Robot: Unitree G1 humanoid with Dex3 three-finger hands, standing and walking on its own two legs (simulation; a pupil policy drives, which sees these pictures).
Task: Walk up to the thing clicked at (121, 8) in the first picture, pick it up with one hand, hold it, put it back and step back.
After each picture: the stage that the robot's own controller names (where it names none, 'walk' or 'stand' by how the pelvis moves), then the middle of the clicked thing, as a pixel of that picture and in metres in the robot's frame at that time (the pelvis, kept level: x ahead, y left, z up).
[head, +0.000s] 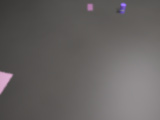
stand; (122, 8) +1.96 -0.47 -0.72
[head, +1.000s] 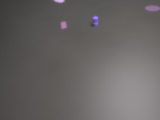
walk; (95, 21) +1.85 +0.00 -0.69
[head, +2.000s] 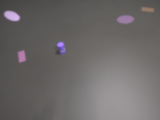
walk; (61, 48) +1.19 +0.37 -0.71
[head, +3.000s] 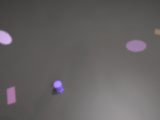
walk; (59, 87) +0.70 +0.34 -0.72
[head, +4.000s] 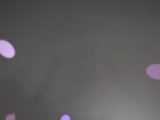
walk; out of the picture +0.39 +0.23 -0.71
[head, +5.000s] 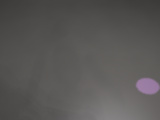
stand; out of the picture +0.28 +0.22 -0.71
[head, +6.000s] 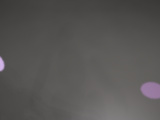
stand; out of the picture +0.28 +0.21 -0.72
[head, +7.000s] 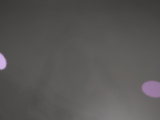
stand; out of the picture +0.29 +0.22 -0.73
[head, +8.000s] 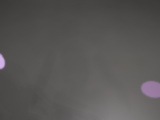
stand; out of the picture +0.27 +0.23 -0.73
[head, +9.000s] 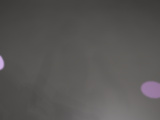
stand; out of the picture +0.26 +0.22 -0.73
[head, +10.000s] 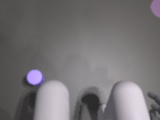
go down; (36, 78) +0.34 +0.23 -0.39
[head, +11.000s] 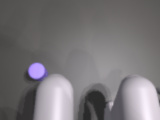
go down; (39, 72) +0.35 +0.23 -0.32
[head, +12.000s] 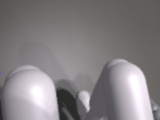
close in; out of the picture +0.35 +0.25 -0.23
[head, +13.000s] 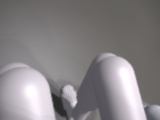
close; out of the picture +0.36 +0.26 -0.22
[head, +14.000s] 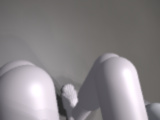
lift; out of the picture +0.34 +0.26 -0.22
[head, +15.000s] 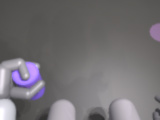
lift; (30, 82) +0.31 +0.19 -0.01
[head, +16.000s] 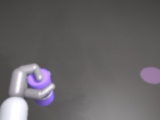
hold; (41, 88) +0.31 +0.17 +0.00
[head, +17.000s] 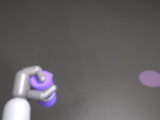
hold; (44, 89) +0.31 +0.17 -0.01
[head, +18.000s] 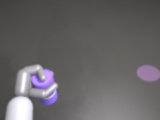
crouch; (45, 87) +0.32 +0.16 -0.02
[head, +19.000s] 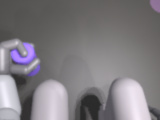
crouch; (27, 60) +0.39 +0.20 -0.10
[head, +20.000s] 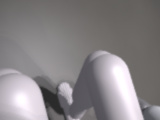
lower; out of the picture +0.40 +0.27 -0.22
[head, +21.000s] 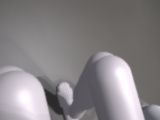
lower; out of the picture +0.39 +0.27 -0.22
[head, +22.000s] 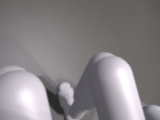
lower; out of the picture +0.39 +0.27 -0.23
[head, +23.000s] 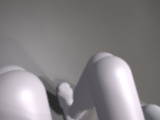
lower; out of the picture +0.38 +0.27 -0.23
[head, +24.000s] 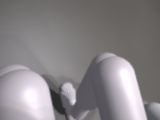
open; out of the picture +0.37 +0.26 -0.23
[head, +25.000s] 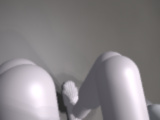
rise; out of the picture +0.37 +0.25 -0.22
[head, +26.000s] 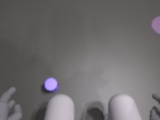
walk; (52, 85) +0.37 +0.20 -0.48
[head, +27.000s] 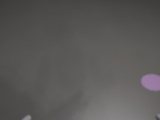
stand; out of the picture +0.32 +0.19 -0.66
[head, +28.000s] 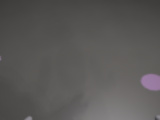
stand; out of the picture +0.32 +0.19 -0.67
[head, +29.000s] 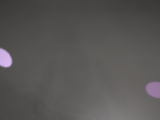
stand; out of the picture +0.34 +0.18 -0.72
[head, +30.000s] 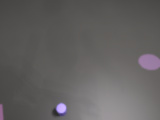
walk; (61, 109) +0.37 +0.15 -0.71
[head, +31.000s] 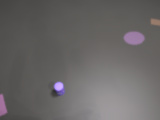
walk; (59, 89) +0.54 +0.22 -0.69
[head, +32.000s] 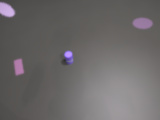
walk; (69, 57) +0.86 +0.21 -0.69
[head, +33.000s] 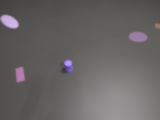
stand; (68, 66) +0.91 +0.20 -0.71
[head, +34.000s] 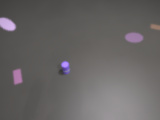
stand; (65, 68) +0.92 +0.22 -0.72
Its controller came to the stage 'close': yes
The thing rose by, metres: 0.71
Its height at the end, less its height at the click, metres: +0.00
